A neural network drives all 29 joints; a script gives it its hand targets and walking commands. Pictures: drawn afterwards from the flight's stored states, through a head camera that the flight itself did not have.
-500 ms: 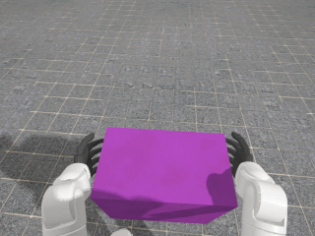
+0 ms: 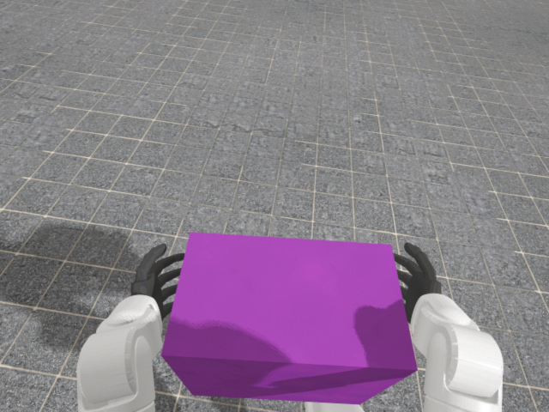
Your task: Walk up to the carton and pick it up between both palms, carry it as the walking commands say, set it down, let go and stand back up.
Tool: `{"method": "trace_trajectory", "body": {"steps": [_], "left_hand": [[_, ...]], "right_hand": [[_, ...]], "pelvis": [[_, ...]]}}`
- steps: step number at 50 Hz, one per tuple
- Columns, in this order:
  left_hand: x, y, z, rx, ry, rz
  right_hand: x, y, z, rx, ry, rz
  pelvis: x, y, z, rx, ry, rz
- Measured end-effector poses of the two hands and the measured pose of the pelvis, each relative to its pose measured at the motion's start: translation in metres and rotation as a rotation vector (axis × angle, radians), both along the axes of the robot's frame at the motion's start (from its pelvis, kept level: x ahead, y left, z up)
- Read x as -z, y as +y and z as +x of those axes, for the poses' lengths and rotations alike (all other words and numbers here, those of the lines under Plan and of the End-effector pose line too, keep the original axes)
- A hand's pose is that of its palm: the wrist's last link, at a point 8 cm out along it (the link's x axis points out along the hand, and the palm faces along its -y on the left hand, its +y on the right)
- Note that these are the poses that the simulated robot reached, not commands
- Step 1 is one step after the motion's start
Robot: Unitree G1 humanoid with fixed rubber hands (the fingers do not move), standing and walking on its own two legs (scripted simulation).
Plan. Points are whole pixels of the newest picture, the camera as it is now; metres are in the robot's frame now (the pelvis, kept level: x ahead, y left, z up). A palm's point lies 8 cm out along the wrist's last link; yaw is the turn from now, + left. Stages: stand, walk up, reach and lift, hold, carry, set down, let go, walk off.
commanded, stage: carry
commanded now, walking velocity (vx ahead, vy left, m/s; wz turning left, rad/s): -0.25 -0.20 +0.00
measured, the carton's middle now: (283, 326) +0.23 +0.01 +0.00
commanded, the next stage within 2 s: none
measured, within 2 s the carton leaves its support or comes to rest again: neither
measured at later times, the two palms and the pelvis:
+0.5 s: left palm out of the picture +0.07 +0.05 +0.07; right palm out of the picture +0.06 -0.30 +0.07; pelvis -0.18 -0.11 -0.01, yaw -1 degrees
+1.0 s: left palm out of the picture -0.11 -0.06 +0.07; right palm out of the picture -0.13 -0.41 +0.06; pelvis -0.36 -0.21 +0.00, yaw -3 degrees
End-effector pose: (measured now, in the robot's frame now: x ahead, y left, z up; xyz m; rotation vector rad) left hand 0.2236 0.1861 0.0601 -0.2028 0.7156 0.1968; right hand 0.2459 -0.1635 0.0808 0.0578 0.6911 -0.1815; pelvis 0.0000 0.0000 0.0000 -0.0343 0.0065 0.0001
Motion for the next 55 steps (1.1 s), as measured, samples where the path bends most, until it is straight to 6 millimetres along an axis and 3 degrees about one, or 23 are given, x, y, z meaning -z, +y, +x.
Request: {"method": "trace_trajectory", "body": {"steps": [7,13,17,22,27,32,36,42,50,55], "left_hand": [[-0.017,-0.038,-0.031,0.042,-0.049,0.046],[-0.008,-0.1,-0.069,0.099,0.002,0.084],[-0.009,-0.127,-0.097,0.146,0.021,0.112],[-0.013,-0.139,-0.128,0.138,-0.031,0.1],[0.004,-0.13,-0.17,0.078,-0.041,0.059],[0.009,-0.125,-0.225,0.012,0.013,0.018],[-0.004,-0.134,-0.251,-0.003,-0.012,0.001],[-0.018,-0.168,-0.276,0.04,-0.06,0.024],[-0.011,-0.244,-0.335,0.118,-0.009,0.095],[-0.014,-0.27,-0.372,0.148,-0.005,0.12]], "right_hand": [[-0.008,-0.039,-0.042,0.018,-0.049,0.012],[0.021,-0.101,-0.103,0.084,0.003,0.063],[0.025,-0.128,-0.144,0.126,0.023,0.085],[0.015,-0.14,-0.171,0.113,-0.029,0.065],[0.01,-0.131,-0.189,0.047,-0.04,0.008],[0.009,-0.125,-0.226,0.011,0.015,0.001],[-0.006,-0.134,-0.251,-0.001,-0.011,-0.014],[-0.018,-0.168,-0.289,0.025,-0.057,-0.015],[0.017,-0.245,-0.375,0.106,-0.006,0.06],[0.019,-0.27,-0.42,0.131,-0.002,0.081]], "pelvis": [[0.0,-0.033,-0.049,0.026,0.036,-0.014],[0.006,-0.071,-0.098,0.04,0.031,-0.012],[0.003,-0.086,-0.127,0.038,0.016,0.03],[0.007,-0.1,-0.159,0.029,0.027,0.031],[0.017,-0.111,-0.194,0.002,0.031,0.014],[0.005,-0.124,-0.228,0.013,0.01,-0.006],[-0.002,-0.136,-0.255,0.001,0.012,-0.019],[-0.004,-0.163,-0.297,0.022,0.044,-0.03],[0.005,-0.211,-0.365,0.044,0.026,-0.013],[0.003,-0.228,-0.402,0.037,0.011,0.024]]}}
